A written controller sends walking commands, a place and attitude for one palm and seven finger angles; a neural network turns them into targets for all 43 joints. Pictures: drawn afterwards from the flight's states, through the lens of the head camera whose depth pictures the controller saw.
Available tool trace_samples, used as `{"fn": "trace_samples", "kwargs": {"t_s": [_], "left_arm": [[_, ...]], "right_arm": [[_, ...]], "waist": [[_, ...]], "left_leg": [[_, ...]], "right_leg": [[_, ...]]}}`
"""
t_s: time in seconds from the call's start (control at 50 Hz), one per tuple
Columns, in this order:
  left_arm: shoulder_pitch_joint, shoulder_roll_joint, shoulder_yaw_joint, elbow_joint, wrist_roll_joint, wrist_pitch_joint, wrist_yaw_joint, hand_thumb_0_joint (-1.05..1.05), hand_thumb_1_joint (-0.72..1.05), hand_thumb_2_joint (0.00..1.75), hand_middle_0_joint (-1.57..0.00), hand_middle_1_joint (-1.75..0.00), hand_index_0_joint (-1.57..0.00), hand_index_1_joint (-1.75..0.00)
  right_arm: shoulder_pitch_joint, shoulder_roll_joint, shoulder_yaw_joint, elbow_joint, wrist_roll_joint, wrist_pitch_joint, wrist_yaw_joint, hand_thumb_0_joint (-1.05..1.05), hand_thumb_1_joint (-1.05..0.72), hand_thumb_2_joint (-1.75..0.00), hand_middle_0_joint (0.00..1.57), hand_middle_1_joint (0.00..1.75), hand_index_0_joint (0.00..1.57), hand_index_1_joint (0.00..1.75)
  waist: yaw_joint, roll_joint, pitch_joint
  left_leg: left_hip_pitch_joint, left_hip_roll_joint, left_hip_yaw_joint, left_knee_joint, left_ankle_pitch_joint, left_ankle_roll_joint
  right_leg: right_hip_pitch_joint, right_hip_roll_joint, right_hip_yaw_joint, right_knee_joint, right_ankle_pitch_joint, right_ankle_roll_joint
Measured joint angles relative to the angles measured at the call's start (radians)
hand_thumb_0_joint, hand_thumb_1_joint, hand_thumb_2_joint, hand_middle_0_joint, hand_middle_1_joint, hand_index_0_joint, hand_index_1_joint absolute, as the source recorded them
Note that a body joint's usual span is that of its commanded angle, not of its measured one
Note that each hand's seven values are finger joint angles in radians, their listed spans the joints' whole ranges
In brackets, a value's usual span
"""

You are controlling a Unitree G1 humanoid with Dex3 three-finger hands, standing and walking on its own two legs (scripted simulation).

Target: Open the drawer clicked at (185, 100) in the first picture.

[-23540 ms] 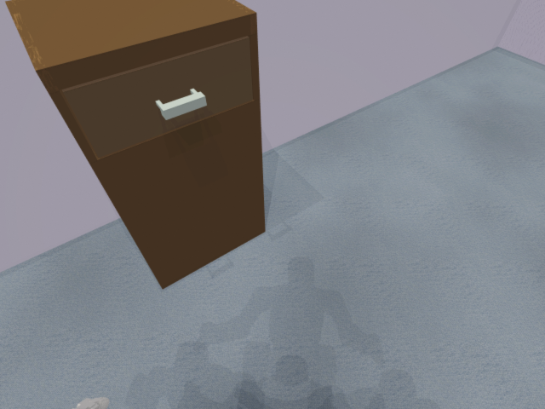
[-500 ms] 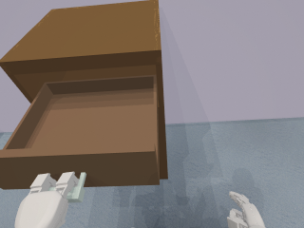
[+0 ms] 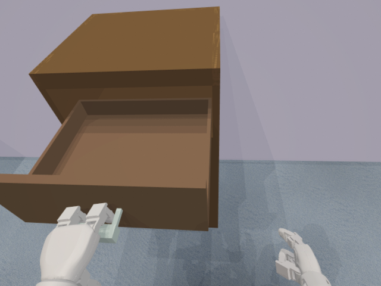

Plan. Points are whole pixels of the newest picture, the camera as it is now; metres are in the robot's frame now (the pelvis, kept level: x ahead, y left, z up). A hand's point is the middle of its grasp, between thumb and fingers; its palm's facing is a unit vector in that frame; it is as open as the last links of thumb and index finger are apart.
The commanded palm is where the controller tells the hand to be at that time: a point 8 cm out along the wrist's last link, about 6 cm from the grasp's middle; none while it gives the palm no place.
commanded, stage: lift the hand off the handle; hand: left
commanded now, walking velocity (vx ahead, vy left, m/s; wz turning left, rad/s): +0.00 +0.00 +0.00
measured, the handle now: (93, 222) +0.22 +0.23 +0.05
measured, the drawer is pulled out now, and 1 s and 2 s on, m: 0.30 0.30 0.30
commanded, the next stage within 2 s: draw the hand back to the body in 1.68 s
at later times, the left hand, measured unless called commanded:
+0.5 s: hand (91, 247) +0.18 +0.22 +0.04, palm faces +0.05 -0.12 -0.99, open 13.6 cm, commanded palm +0.16 +0.22 +0.10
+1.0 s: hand (68, 231) +0.18 +0.23 +0.11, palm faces +0.09 -0.15 -0.98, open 13.6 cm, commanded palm +0.14 +0.23 +0.17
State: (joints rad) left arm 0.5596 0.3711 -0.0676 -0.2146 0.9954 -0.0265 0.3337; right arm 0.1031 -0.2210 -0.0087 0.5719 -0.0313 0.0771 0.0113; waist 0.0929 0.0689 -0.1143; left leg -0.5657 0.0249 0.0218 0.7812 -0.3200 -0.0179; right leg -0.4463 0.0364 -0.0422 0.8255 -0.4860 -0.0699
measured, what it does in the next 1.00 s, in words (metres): stands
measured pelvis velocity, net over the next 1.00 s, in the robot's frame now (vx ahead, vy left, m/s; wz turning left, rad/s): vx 0.00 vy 0.02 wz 0.00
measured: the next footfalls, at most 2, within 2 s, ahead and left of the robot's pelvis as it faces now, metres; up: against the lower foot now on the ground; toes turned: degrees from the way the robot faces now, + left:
none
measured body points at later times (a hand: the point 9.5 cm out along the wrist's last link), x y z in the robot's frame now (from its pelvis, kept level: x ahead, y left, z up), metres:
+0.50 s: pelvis -0.01 +0.01 +0.00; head +0.00 -0.04 +0.45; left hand +0.17 +0.23 +0.09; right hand +0.20 -0.19 -0.11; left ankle +0.04 +0.14 -0.70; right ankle -0.04 -0.07 -0.70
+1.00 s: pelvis +0.00 +0.02 +0.02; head -0.01 -0.02 +0.47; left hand +0.17 +0.24 +0.16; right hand +0.23 -0.18 -0.07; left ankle +0.04 +0.14 -0.70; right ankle -0.04 -0.07 -0.70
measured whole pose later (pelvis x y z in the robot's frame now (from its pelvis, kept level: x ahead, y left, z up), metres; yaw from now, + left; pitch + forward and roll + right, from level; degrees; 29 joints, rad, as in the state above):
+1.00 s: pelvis +0.00 +0.02 +0.02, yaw +0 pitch +2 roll +0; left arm 0.55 0.43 -0.06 -0.43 0.91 0.06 0.18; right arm 0.11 -0.25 0.00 0.56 0.00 0.08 0.01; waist 0.11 0.10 -0.08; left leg -0.41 0.01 0.03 0.65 -0.27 0.01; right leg -0.27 0.03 -0.03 0.65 -0.41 -0.04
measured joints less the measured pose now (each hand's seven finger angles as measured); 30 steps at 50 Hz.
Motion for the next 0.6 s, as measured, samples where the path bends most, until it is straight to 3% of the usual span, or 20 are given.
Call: {"fn": "trace_samples", "kwargs": {"t_s": [0.14,0.34,0.42,0.6], "left_arm": [[0.03,-0.003,0.003,-0.027,0.008,-0.012,0.027,0.0,-0.43,0.33,-0.31,-1.22,-0.33,-1.21],[-0.02,-0.011,-0.04,-0.007,0.028,0.022,0.065,0.0,-0.48,0.31,-0.34,-1.24,-0.32,-1.2],[-0.058,-0.013,-0.054,0.018,0.023,0.042,0.056,0.0,-0.49,0.3,-0.35,-1.24,-0.33,-1.22],[-0.085,0.018,-0.05,0.012,-0.023,0.07,-0.035,0.0,-0.49,0.3,-0.35,-1.21,-0.37,-1.25]], "right_arm": [[0.007,-0.009,-0.011,-0.007,-0.005,0.008,0.017,0.01,-0.9,-0.9,0.2,0.3,0.2,0.3],[0.024,-0.008,-0.015,0.015,0.002,0.021,0.002,0.01,-0.91,-0.9,0.2,0.3,0.2,0.29],[0.023,0.003,-0.005,0.026,0.01,0.022,-0.01,0.01,-0.91,-0.9,0.2,0.3,0.2,0.29],[0.016,0.014,0.015,0.024,0.019,0.003,-0.027,0.01,-0.9,-0.9,0.2,0.3,0.2,0.29]], "waist": [[-0.004,-0.004,-0.005],[0.004,0.006,-0.005],[0.005,0.008,-0.004],[-0.006,0.014,0.011]], "left_leg": [[-0.027,0.0,0.002,0.023,-0.011,0.003],[-0.056,-0.009,-0.005,0.05,-0.016,0.008],[-0.044,-0.01,-0.006,0.039,-0.008,0.008],[0.031,-0.004,-0.004,-0.02,0.016,0.009]], "right_leg": [[-0.025,-0.001,0.002,0.018,-0.008,0.004],[-0.048,-0.009,-0.006,0.044,-0.017,0.011],[-0.038,-0.01,-0.006,0.035,-0.011,0.011],[0.036,-0.002,-0.002,-0.029,0.02,0.01]]}}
